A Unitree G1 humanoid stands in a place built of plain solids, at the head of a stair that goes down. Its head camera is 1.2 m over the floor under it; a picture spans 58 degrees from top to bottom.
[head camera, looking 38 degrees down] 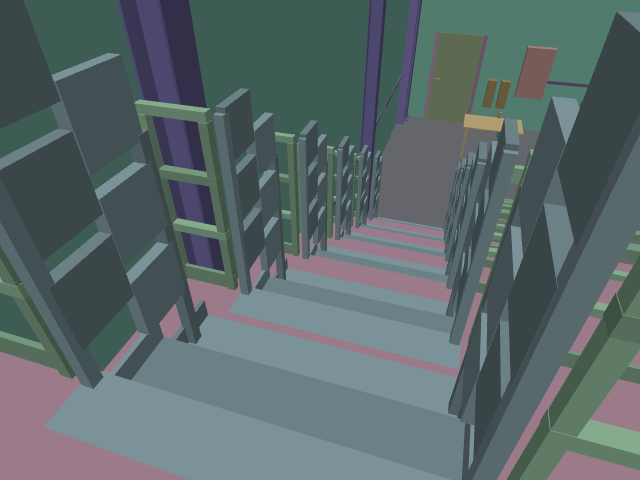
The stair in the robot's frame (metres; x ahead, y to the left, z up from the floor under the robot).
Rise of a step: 0.18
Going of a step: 0.30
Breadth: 1.22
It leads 18 degrees to the right of straight ahead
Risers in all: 3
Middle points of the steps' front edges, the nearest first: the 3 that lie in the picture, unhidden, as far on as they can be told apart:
0.67 0.16 0.00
0.96 0.07 -0.18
1.24 -0.02 -0.36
